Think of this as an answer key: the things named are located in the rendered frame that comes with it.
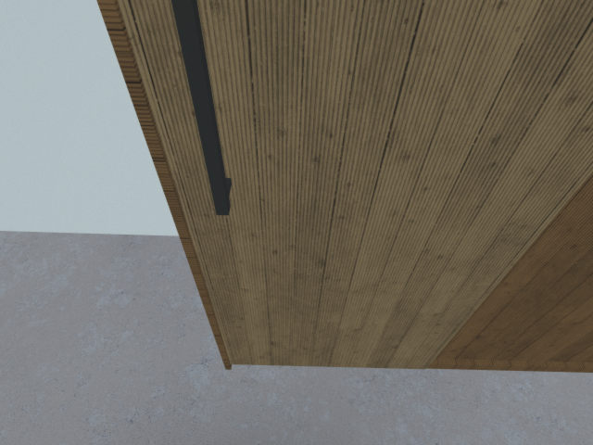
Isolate wardrobe door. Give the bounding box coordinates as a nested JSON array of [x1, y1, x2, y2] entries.
[[436, 172, 593, 362], [118, 0, 593, 369]]

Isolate handle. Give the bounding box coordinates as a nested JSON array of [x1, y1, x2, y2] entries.
[[171, 0, 232, 215]]

